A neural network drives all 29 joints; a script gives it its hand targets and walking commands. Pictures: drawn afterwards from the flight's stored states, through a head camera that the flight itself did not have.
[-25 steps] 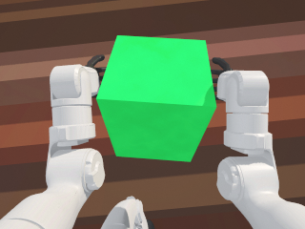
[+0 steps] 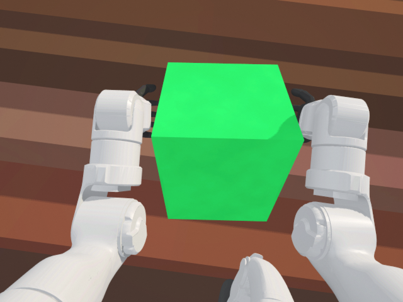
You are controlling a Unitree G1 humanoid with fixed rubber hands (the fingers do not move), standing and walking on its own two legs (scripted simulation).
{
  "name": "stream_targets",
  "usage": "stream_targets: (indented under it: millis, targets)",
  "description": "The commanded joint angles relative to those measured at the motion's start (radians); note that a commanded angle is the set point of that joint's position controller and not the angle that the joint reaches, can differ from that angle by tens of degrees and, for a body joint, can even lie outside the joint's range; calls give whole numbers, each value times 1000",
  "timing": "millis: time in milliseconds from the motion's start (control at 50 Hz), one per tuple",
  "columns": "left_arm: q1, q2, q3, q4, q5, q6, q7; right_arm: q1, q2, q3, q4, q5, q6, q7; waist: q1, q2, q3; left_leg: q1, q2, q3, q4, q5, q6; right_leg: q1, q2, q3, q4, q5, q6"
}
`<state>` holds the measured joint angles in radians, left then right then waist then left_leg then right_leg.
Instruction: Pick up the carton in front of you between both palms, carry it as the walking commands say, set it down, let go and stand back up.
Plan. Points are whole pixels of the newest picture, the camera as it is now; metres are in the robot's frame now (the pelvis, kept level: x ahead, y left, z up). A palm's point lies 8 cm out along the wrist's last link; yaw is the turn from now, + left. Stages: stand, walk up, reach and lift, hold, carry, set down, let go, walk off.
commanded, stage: carry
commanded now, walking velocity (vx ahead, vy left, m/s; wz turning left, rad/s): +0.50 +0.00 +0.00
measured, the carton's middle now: (219, 146) +0.38 +0.04 +0.09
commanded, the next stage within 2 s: none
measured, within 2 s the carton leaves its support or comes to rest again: neither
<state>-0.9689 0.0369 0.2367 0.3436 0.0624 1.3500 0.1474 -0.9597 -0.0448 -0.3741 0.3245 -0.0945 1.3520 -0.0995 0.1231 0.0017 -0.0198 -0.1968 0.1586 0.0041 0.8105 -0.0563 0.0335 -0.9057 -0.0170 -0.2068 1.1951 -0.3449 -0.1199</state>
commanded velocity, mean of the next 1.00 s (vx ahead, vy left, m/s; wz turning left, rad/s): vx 0.50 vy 0.00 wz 0.00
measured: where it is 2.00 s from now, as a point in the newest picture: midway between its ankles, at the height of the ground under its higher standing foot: (238, 51)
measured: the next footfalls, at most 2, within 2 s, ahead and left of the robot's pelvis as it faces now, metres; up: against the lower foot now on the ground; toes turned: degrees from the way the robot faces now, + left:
left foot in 0.52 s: +0.49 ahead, +0.15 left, +0.18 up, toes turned +6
right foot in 1.08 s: +0.81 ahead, -0.10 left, +0.36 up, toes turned -5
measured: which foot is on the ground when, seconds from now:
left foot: up 0.00-0.50, down 0.52-1.00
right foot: down 0.00-0.52, up 0.54-1.00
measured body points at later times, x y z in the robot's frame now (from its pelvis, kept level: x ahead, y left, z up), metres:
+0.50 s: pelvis +0.28 +0.04 +0.16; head +0.29 +0.00 +0.61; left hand +0.67 +0.18 +0.37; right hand +0.67 -0.12 +0.35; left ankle +0.45 +0.15 -0.42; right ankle +0.16 -0.08 -0.59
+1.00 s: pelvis +0.55 +0.02 +0.33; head +0.54 +0.06 +0.77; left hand +0.94 +0.18 +0.53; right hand +0.93 -0.12 +0.54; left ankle +0.45 +0.14 -0.43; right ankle +0.71 -0.11 -0.15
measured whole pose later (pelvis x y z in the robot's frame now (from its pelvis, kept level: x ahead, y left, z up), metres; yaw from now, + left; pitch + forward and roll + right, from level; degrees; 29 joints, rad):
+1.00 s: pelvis +0.55 +0.02 +0.33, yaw +0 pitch +3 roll -4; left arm -1.03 0.08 0.28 0.29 0.07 1.43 0.12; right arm -1.00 -0.05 -0.31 0.29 -0.05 1.39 -0.14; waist -0.03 -0.03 -0.09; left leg -0.02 0.11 0.08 0.22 -0.24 0.04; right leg -1.30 -0.12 -0.12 1.76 -0.41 -0.11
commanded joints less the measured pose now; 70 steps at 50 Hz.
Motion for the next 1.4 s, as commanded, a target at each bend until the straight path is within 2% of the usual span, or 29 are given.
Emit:
stream_targets:
  millis: [0,80,180,240,320,360,400,440,480,500,520,540,580,640,740,800,820,880,920,960,1000,1040,1060,1080,1100,1120,1200,1300,1380]
  targets:
    - [-922,-1273,-521,-273,-567,-49,-234,-667,1005,398,-91,284,-28,187,-26,-167,-871,-380,-275,-222,1155,-39,9,1016,-280,1000,-754,330,-287]
    - [-984,-1306,-610,-445,-634,-87,-256,-713,1008,473,-243,294,-43,161,-43,-58,-619,-652,-178,-176,1079,-59,98,953,-216,702,-692,66,-143]
    - [-794,-1231,-599,-397,-566,-72,-255,-570,984,556,-243,284,-50,153,-10,40,-551,-849,-113,-68,803,-273,101,1126,-272,547,-735,365,-166]
    - [-725,-1158,-577,-345,-519,-46,-261,-576,970,605,-230,307,-35,152,35,-134,-510,-1190,-129,18,1297,-448,118,1287,-356,597,-827,482,-249]
    - [-736,-1048,-525,-292,-496,-11,-273,-622,928,608,-192,321,1,135,2,-6,-336,-1479,-50,15,1359,-514,128,1259,-290,472,-892,112,-114]
    - [-761,-1017,-485,-265,-489,6,-282,-664,931,611,-177,346,14,125,-47,-101,-254,-1254,-37,125,1143,-391,95,962,-204,347,-1013,-37,-73]
    - [-800,-997,-451,-240,-482,23,-281,-748,952,631,-176,387,34,113,-102,-187,-224,-646,-71,232,655,-335,96,525,-124,96,-1215,503,-90]
    - [-733,-957,-380,-171,-435,49,-275,-741,1012,618,-123,429,43,107,-201,-348,-455,-328,-182,298,545,-134,147,679,-153,-1,-983,1524,-97]
    - [-719,-970,-339,-118,-390,51,-276,-774,1083,620,-141,479,33,117,-361,-349,-635,-122,-279,337,219,-191,124,897,-180,-41,-526,1869,-57]
    - [-700,-969,-327,-110,-368,44,-274,-802,1131,631,-159,510,24,131,-370,-245,-660,-14,-319,224,-31,-241,104,889,-128,7,-288,1621,-25]
    - [-646,-997,-302,-74,-331,29,-274,-843,1154,650,-173,534,7,148,-255,75,-684,253,6,-459,-258,99,276,474,31,147,114,499,86]
    - [-623,-948,-270,-67,-292,17,-266,-852,1207,655,-173,579,-12,167,-256,225,-776,284,132,-867,-440,215,411,342,149,313,609,216,109]
    - [-678,-942,-255,-109,-248,-2,-245,-968,1271,676,-247,633,-42,200,-216,60,-702,245,88,-696,-320,-46,345,157,98,386,797,211,45]
    - [-765,-929,-289,-205,-251,-13,-219,-1031,1296,691,-303,681,-60,225,-190,6,-530,166,70,-506,-335,-280,237,25,26,361,725,226,-17]
    - [-681,-915,-360,-202,-273,4,-195,-879,1210,639,-252,610,-25,210,-211,-41,-494,295,96,-299,-369,2,231,-101,-23,215,374,127,-2]
    - [-666,-943,-385,-146,-292,32,-200,-783,1115,577,-181,531,7,207,-271,157,-489,539,212,-404,-464,100,343,-510,-29,176,916,-111,-25]
    - [-686,-955,-396,-121,-305,40,-202,-773,1089,562,-157,509,16,207,-288,125,-448,638,238,-432,-468,55,342,-701,-46,224,1068,-235,-34]
    - [-733,-977,-411,-84,-338,46,-200,-808,1049,538,-140,491,28,218,-222,30,-291,505,143,-272,-525,-245,207,-791,-105,205,990,-232,-20]
    - [-768,-980,-408,-89,-362,46,-190,-825,1032,517,-124,496,32,225,-176,90,-208,211,65,-130,-655,-401,155,-574,-109,119,755,-101,22]
    - [-803,-1023,-423,-71,-396,48,-185,-833,998,476,-109,471,38,219,-157,187,-196,-155,-26,104,-895,10,186,-5,-74,-45,299,-56,29]
    - [-795,-1091,-431,-43,-421,45,-180,-747,986,424,-45,419,43,213,-76,336,-401,-51,-9,207,-663,1107,186,349,40,-98,151,129,-18]
    - [-796,-1153,-419,-78,-455,21,-192,-747,1012,416,-29,386,38,220,82,374,-613,218,42,225,-211,1606,146,504,136,-133,-94,52,-28]
    - [-832,-1187,-431,-116,-477,5,-201,-742,1017,410,-32,379,28,222,104,285,-676,240,13,218,71,1377,114,645,149,-7,-393,68,-18]
    - [-858,-1200,-456,-133,-497,-11,-211,-714,1024,406,-38,359,12,221,32,27,-670,-45,-109,95,340,522,12,817,-57,504,-664,309,-79]
    - [-865,-1219,-487,-184,-522,-31,-224,-657,1037,393,-11,332,1,218,-6,-277,-796,-333,-282,-65,911,-45,-35,1003,-262,1022,-820,431,-273]
    - [-904,-1276,-493,-223,-559,-41,-240,-667,1007,389,-37,301,-13,207,-19,-156,-840,-411,-272,-215,1142,-48,4,1015,-262,985,-749,324,-298]
    - [-979,-1315,-565,-365,-621,-78,-270,-758,1017,463,-205,323,-30,174,-37,-32,-565,-670,-191,-153,1071,-80,96,909,-197,687,-691,8,-136]
    - [-784,-1234,-540,-312,-553,-59,-268,-633,1017,552,-219,326,-34,155,-27,19,-525,-849,-120,-51,851,-234,94,1067,-253,547,-747,291,-167]
    - [-703,-1117,-502,-261,-483,-26,-265,-639,1007,603,-197,355,-10,150,30,-102,-454,-1377,-114,-15,1473,-503,127,1315,-354,613,-827,349,-231]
